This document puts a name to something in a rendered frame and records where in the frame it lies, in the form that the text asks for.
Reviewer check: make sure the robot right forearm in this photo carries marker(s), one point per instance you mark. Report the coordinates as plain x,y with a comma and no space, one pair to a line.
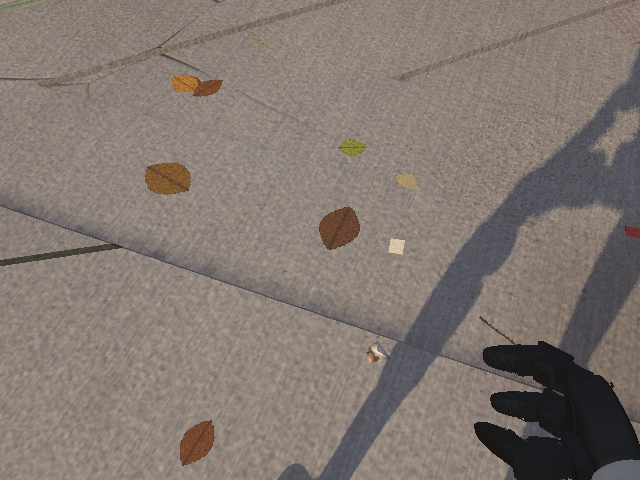
619,470

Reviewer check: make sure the robot right hand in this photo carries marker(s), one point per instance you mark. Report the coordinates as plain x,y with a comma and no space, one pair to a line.
590,420

